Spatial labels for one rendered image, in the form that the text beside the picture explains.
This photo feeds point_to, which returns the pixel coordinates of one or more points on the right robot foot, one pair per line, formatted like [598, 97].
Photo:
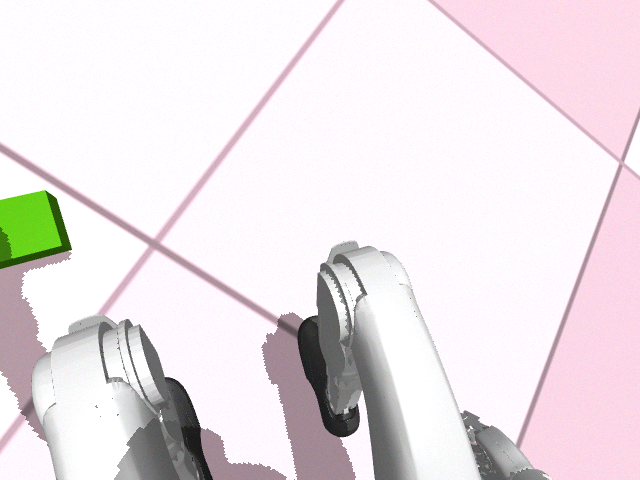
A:
[315, 370]

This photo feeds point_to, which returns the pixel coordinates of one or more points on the right robot hand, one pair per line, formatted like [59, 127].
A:
[498, 457]

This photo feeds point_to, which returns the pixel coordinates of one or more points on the small box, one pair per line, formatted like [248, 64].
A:
[31, 227]

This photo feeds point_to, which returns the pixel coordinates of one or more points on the left robot foot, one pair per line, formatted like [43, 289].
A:
[190, 426]

